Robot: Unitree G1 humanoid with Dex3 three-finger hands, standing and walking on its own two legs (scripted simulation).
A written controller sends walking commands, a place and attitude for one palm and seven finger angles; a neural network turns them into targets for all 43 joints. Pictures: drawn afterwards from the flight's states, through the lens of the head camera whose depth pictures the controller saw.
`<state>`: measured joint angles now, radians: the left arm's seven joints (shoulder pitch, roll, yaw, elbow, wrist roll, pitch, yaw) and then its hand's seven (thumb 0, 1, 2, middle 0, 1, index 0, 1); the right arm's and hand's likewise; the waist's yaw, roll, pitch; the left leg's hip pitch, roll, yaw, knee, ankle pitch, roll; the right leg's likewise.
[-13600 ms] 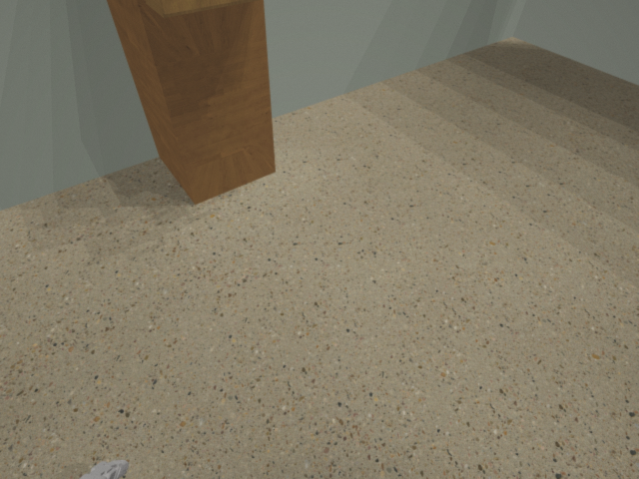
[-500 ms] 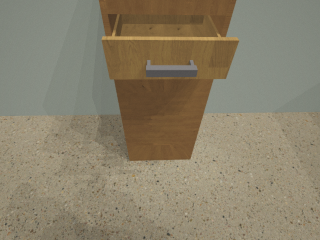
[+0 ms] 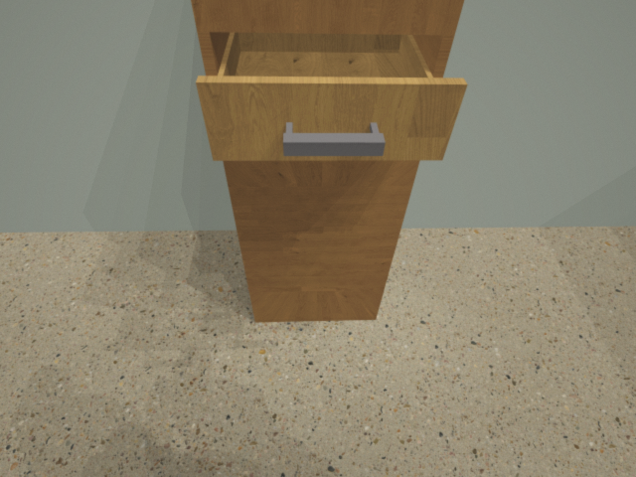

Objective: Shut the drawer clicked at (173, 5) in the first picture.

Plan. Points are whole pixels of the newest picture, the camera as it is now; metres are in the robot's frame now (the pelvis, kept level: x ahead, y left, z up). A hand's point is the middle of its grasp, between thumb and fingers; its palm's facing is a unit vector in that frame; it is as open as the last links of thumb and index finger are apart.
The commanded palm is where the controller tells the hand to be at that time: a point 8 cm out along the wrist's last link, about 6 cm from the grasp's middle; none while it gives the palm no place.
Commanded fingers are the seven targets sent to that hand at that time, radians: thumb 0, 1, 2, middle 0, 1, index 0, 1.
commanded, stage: look again from close up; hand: left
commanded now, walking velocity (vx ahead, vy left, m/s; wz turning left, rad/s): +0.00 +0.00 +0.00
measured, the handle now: (332, 136) +0.56 +0.02 +0.14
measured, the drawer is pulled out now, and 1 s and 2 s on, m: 0.17 0.17 0.17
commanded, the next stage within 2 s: raise the hand and make a fist in 1.36 s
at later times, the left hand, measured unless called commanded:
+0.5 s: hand out of the picture -0.01 +0.15 -0.18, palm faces +0.04 -0.98 -0.17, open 7.4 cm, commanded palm none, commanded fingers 0.00 0.90 0.90 -0.20 -0.30 -0.20 -0.30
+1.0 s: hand out of the picture -0.02 +0.14 -0.18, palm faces +0.05 -0.98 -0.18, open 7.4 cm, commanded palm none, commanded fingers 0.00 0.90 0.90 -0.20 -0.30 -0.20 -0.30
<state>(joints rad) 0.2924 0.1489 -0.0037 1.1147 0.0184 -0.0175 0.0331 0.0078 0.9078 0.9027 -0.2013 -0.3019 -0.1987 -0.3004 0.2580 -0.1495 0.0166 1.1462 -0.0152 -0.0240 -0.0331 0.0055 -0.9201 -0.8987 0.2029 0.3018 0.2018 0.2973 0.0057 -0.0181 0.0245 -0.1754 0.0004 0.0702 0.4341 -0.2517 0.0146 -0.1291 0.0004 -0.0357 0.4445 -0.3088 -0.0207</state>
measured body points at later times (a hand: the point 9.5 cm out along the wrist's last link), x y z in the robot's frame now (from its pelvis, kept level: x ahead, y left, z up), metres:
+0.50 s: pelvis +0.00 -0.01 +0.00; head +0.01 -0.01 +0.45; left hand -0.01 +0.20 -0.16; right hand +0.01 -0.23 -0.16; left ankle -0.01 +0.11 -0.74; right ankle -0.04 -0.10 -0.74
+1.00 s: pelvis +0.00 -0.02 +0.00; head +0.01 -0.02 +0.45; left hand -0.02 +0.19 -0.16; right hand +0.00 -0.24 -0.16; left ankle -0.01 +0.11 -0.74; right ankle -0.04 -0.10 -0.74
